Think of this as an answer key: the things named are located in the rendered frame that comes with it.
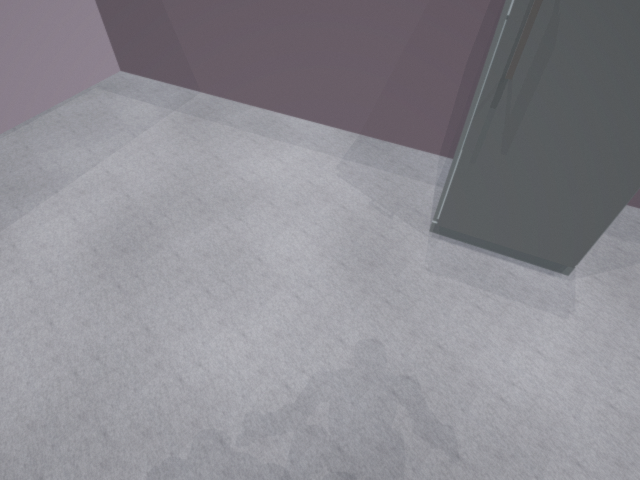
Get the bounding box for handle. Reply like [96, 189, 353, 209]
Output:
[505, 0, 543, 80]

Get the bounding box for fridge door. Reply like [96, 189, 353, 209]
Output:
[437, 0, 640, 268]

